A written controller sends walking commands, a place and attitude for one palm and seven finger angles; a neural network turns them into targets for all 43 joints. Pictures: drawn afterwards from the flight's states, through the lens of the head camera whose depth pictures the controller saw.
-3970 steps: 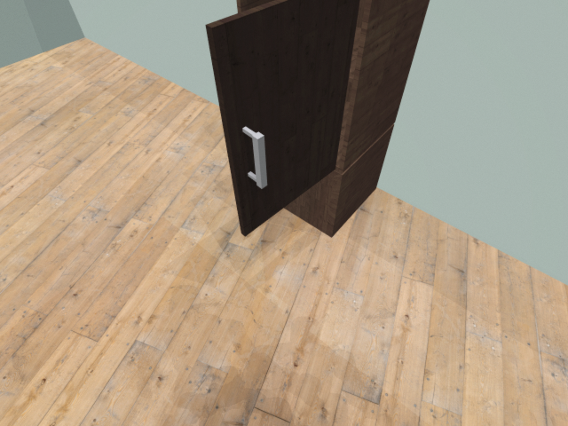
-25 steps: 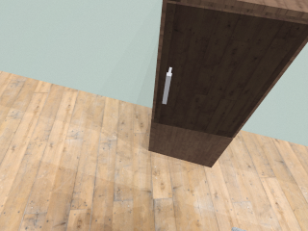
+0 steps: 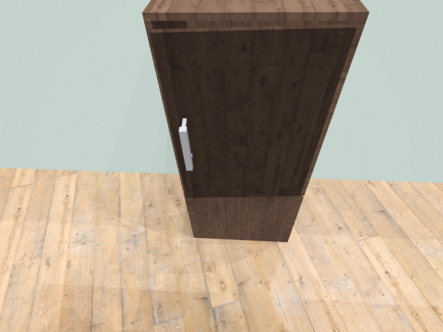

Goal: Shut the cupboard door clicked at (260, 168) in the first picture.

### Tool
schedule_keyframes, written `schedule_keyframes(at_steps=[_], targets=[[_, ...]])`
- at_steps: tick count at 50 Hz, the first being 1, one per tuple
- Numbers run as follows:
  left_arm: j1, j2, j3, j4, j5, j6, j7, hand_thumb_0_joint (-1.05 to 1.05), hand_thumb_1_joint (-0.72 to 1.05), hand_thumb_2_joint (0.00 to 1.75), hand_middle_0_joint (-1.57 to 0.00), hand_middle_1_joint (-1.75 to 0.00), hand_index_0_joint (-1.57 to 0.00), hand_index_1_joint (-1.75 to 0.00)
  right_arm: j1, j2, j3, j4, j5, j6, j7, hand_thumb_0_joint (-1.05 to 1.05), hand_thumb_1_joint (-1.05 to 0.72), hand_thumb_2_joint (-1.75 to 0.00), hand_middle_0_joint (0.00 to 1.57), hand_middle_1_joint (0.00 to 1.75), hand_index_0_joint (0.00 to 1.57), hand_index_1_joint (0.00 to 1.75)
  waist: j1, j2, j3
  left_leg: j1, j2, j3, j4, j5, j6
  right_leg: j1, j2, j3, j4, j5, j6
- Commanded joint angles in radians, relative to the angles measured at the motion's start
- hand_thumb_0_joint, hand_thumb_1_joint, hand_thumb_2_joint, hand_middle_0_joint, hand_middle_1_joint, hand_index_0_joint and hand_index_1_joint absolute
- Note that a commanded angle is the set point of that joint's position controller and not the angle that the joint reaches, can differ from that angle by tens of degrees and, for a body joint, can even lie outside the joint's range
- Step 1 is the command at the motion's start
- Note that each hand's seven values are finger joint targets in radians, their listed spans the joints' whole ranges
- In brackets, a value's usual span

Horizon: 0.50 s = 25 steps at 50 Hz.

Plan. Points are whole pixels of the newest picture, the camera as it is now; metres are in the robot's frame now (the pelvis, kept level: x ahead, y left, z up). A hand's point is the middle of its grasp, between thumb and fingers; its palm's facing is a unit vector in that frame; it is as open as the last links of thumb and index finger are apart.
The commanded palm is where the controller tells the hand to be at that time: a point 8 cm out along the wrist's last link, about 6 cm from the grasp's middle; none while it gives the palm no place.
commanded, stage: take the last steps up to it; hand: left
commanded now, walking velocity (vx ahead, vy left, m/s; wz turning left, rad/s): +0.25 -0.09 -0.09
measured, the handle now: (187, 145) +0.59 +0.12 -0.05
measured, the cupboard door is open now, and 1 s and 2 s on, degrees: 4 4 4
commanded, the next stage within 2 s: come to a stop and stand still in 0.28 s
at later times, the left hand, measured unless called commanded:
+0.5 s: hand (155, 325) +0.18 +0.16 -0.17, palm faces +0.03 -0.98 -0.18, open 7.3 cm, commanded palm none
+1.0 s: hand (159, 305) +0.22 +0.16 -0.18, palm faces +0.06 -0.97 -0.23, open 7.3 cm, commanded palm none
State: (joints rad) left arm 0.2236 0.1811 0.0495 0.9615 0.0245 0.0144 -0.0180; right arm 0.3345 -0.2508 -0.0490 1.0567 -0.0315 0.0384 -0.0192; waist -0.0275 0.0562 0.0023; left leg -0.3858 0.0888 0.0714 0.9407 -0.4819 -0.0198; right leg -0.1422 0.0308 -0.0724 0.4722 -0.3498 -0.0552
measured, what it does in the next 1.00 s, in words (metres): walks ahead: left foot, then right foot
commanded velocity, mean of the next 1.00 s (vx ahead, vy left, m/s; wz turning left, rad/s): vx -0.03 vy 0.02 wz -0.02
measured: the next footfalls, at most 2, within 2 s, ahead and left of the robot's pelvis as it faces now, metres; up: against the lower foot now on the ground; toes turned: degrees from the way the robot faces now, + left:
left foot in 0.28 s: +0.22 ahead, +0.08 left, +0.00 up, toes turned +6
right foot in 0.62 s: +0.25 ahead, -0.19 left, +0.00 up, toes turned -4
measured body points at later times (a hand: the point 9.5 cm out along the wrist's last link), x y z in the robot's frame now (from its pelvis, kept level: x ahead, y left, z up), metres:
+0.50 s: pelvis +0.14 -0.02 +0.00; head +0.16 -0.01 +0.45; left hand +0.18 +0.21 -0.16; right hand +0.17 -0.26 -0.14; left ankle +0.18 +0.08 -0.73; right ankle +0.14 -0.17 -0.68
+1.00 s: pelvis +0.15 -0.04 +0.00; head +0.18 -0.02 +0.44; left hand +0.21 +0.21 -0.16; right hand +0.23 -0.30 -0.14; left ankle +0.12 +0.07 -0.74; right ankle +0.21 -0.19 -0.73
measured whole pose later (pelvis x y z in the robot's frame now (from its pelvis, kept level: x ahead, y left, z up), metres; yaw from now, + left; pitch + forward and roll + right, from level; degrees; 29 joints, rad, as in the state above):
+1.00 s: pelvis +0.15 -0.04 +0.00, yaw +0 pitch +0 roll +0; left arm 0.17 0.21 0.06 0.97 0.03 0.03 0.04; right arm 0.16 -0.21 -0.04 0.97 -0.01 0.03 -0.02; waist 0.03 -0.04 0.07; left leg -0.21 -0.01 0.02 0.52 -0.30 -0.02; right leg -0.36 -0.08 -0.02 0.54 -0.17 0.04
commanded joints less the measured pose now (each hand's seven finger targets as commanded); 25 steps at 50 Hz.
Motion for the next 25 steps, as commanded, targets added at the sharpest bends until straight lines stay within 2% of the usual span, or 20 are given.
schedule_keyframes(at_steps=[1, 2, 4, 7, 9, 10, 11, 12, 13, 14, 15, 16, 17, 18, 19, 20, 22, 25], targets=[[0.071, 0.133, 0.030, -0.007, -0.001, -0.043, 0.026, 0.00, 0.90, 0.90, -0.20, -0.30, -0.20, -0.30, -0.133, -0.056, -0.017, -0.123, -0.005, -0.056, 0.014, 0.00, -0.90, -0.90, 0.20, 0.30, 0.20, 0.30, 0.023, -0.193, 0.135, -0.303, 0.023, -0.024, 0.151, 0.082, -0.014, 0.084, -0.269, 0.240, -0.267, 0.305, -0.181], [0.072, 0.134, 0.027, -0.003, -0.002, -0.052, 0.026, 0.00, 0.90, 0.90, -0.20, -0.30, -0.20, -0.30, -0.120, -0.041, -0.015, -0.120, -0.004, -0.054, 0.017, 0.00, -0.90, -0.90, 0.20, 0.30, 0.20, 0.30, 0.009, -0.171, 0.120, -0.275, 0.017, -0.013, 0.122, 0.105, -0.019, 0.080, -0.257, 0.203, -0.256, 0.410, -0.177], [0.098, 0.138, 0.024, 0.018, -0.003, -0.061, 0.028, 0.00, 0.90, 0.90, -0.20, -0.30, -0.20, -0.30, -0.124, -0.021, -0.010, -0.119, -0.002, -0.052, 0.022, 0.00, -0.90, -0.90, 0.20, 0.30, 0.20, 0.30, 0.010, -0.152, 0.095, -0.247, 0.006, 0.012, 0.043, 0.142, -0.021, 0.109, -0.241, 0.164, -0.238, 0.529, -0.167], [0.140, 0.137, 0.022, 0.050, -0.003, -0.064, 0.033, 0.00, 0.90, 0.90, -0.20, -0.30, -0.20, -0.30, -0.163, -0.008, -0.003, -0.134, 0.001, -0.061, 0.024, 0.00, -0.90, -0.90, 0.20, 0.30, 0.20, 0.30, 0.025, -0.147, 0.068, -0.229, -0.007, 0.035, -0.097, 0.180, -0.009, 0.185, -0.230, 0.157, -0.199, 0.656, -0.160], [0.144, 0.141, 0.023, 0.066, -0.002, -0.061, 0.035, 0.00, 0.90, 0.90, -0.20, -0.30, -0.20, -0.30, -0.169, -0.003, 0.002, -0.132, 0.004, -0.069, 0.020, 0.00, -0.90, -0.90, 0.20, 0.30, 0.20, 0.30, 0.025, -0.152, 0.053, -0.174, -0.028, 0.058, -0.197, 0.178, 0.005, 0.216, -0.223, 0.148, -0.153, 0.759, -0.150], [0.140, 0.146, 0.022, 0.073, 0.000, -0.062, 0.036, 0.00, 0.90, 0.90, -0.20, -0.30, -0.20, -0.30, -0.147, -0.004, 0.001, -0.125, 0.003, -0.076, 0.017, 0.00, -0.90, -0.90, 0.20, 0.30, 0.20, 0.30, 0.009, -0.153, 0.037, -0.105, -0.049, 0.072, -0.253, 0.183, 0.013, 0.209, -0.215, 0.146, -0.099, 0.849, -0.141], [0.121, 0.147, 0.024, 0.071, -0.007, -0.063, 0.036, 0.00, 0.90, 0.90, -0.20, -0.30, -0.20, -0.30, -0.089, -0.011, 0.001, -0.104, 0.002, -0.079, 0.008, 0.00, -0.90, -0.90, 0.20, 0.30, 0.20, 0.30, -0.021, -0.135, 0.012, -0.015, -0.078, 0.090, -0.316, 0.246, 0.023, 0.196, -0.191, 0.119, -0.029, 0.926, -0.122], [0.109, 0.144, 0.023, 0.070, -0.014, -0.061, 0.037, 0.00, 0.90, 0.90, -0.20, -0.30, -0.20, -0.30, 0.005, -0.027, -0.002, -0.070, -0.001, -0.083, 0.001, 0.00, -0.90, -0.90, 0.20, 0.30, 0.20, 0.30, -0.061, -0.126, -0.026, 0.132, -0.093, 0.087, -0.395, 0.347, 0.030, 0.148, -0.162, 0.097, 0.091, 0.925, -0.093], [0.116, 0.125, 0.022, 0.066, -0.020, -0.058, 0.037, 0.00, 0.90, 0.90, -0.20, -0.30, -0.20, -0.30, 0.130, -0.078, -0.013, -0.035, -0.006, -0.089, -0.009, 0.00, -0.90, -0.90, 0.20, 0.30, 0.20, 0.30, -0.107, -0.067, -0.102, 0.361, -0.010, -0.020, -0.439, 0.522, 0.060, 0.004, -0.121, 0.081, 0.271, 0.726, -0.050], [0.181, 0.068, 0.011, 0.056, -0.033, -0.054, 0.031, 0.00, 0.90, 0.90, -0.20, -0.30, -0.20, -0.30, 0.217, -0.178, -0.033, -0.019, -0.021, -0.094, -0.019, 0.00, -0.90, -0.90, 0.20, 0.30, 0.20, 0.30, -0.109, 0.188, -0.199, 0.598, 0.278, -0.390, -0.456, 0.735, 0.194, -0.272, 0.003, 0.016, 0.566, 0.160, 0.001], [0.141, 0.081, -0.001, 0.029, -0.027, -0.051, 0.032, 0.00, 0.90, 0.90, -0.20, -0.30, -0.20, -0.30, 0.249, -0.210, -0.033, -0.015, -0.005, -0.080, -0.024, 0.00, -0.90, -0.90, 0.20, 0.30, 0.20, 0.30, -0.112, 0.175, -0.183, 0.530, 0.411, -0.571, -0.577, 0.731, 0.289, -0.333, 0.037, 0.091, 0.785, -0.266, -0.008], [0.129, 0.092, 0.012, 0.030, -0.014, -0.040, 0.035, 0.00, 0.90, 0.90, -0.20, -0.30, -0.20, -0.30, 0.145, -0.180, -0.026, -0.040, 0.001, -0.072, -0.023, 0.00, -0.90, -0.90, 0.20, 0.30, 0.20, 0.30, -0.063, 0.078, -0.069, 0.375, 0.400, -0.511, -0.641, 0.516, 0.290, -0.367, -0.018, 0.144, 0.826, -0.234, -0.012], [0.091, 0.074, 0.015, 0.033, -0.002, -0.032, 0.030, 0.00, 0.90, 0.90, -0.20, -0.30, -0.20, -0.30, 0.064, -0.137, -0.016, -0.062, 0.001, -0.076, -0.026, 0.00, -0.90, -0.90, 0.20, 0.30, 0.20, 0.30, -0.039, 0.096, 0.043, 0.233, 0.347, -0.450, -0.688, 0.389, 0.245, -0.402, -0.051, 0.134, 0.823, -0.156, 0.002], [0.084, 0.072, 0.020, 0.037, 0.001, -0.024, 0.019, 0.00, 0.90, 0.90, -0.20, -0.30, -0.20, -0.30, 0.002, -0.092, -0.006, -0.082, -0.001, -0.077, -0.027, 0.00, -0.90, -0.90, 0.20, 0.30, 0.20, 0.30, -0.014, 0.099, 0.109, 0.128, 0.309, -0.387, -0.728, 0.255, 0.219, -0.390, -0.082, 0.132, 0.795, -0.099, 0.014], [0.093, 0.061, 0.021, 0.040, 0.004, -0.015, 0.012, 0.00, 0.90, 0.90, -0.20, -0.30, -0.20, -0.30, -0.025, -0.061, 0.003, -0.087, -0.001, -0.080, -0.025, 0.00, -0.90, -0.90, 0.20, 0.30, 0.20, 0.30, 0.007, 0.083, 0.134, 0.059, 0.263, -0.305, -0.751, 0.224, 0.191, -0.348, -0.094, 0.122, 0.734, -0.056, 0.024], [0.116, 0.047, 0.017, 0.045, 0.002, -0.007, 0.011, 0.00, 0.90, 0.90, -0.20, -0.30, -0.20, -0.30, -0.066, -0.050, 0.009, -0.091, 0.000, -0.082, -0.026, 0.00, -0.90, -0.90, 0.20, 0.30, 0.20, 0.30, 0.035, 0.090, 0.124, 0.036, 0.227, -0.221, -0.736, 0.316, 0.171, -0.300, -0.098, 0.107, 0.656, -0.035, 0.036], [0.152, 0.013, 0.012, 0.053, -0.007, 0.013, 0.017, 0.00, 0.90, 0.90, -0.20, -0.30, -0.20, -0.30, -0.113, -0.055, 0.011, -0.103, 0.002, -0.073, -0.027, 0.00, -0.90, -0.90, 0.20, 0.30, 0.20, 0.30, 0.064, 0.063, 0.046, 0.034, 0.191, -0.112, -0.692, 0.475, 0.165, -0.197, -0.093, 0.075, 0.475, -0.020, 0.061], [0.128, 0.016, 0.006, 0.044, -0.004, 0.019, 0.027, 0.00, 0.90, 0.90, -0.20, -0.30, -0.20, -0.30, -0.117, -0.065, 0.001, -0.092, 0.007, -0.053, -0.026, 0.00, -0.90, -0.90, 0.20, 0.30, 0.20, 0.30, 0.053, 0.027, 0.030, 0.042, 0.194, -0.097, -0.640, 0.487, 0.177, -0.132, -0.071, 0.019, 0.298, 0.016, 0.078]])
